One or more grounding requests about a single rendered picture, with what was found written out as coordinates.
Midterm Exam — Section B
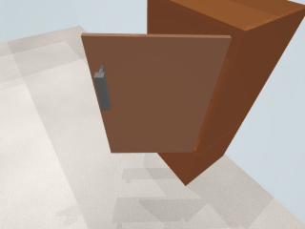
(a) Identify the cupboard door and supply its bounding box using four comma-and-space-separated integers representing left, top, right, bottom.
81, 32, 232, 154

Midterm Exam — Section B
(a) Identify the handle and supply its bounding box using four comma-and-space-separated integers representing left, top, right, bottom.
93, 65, 112, 111

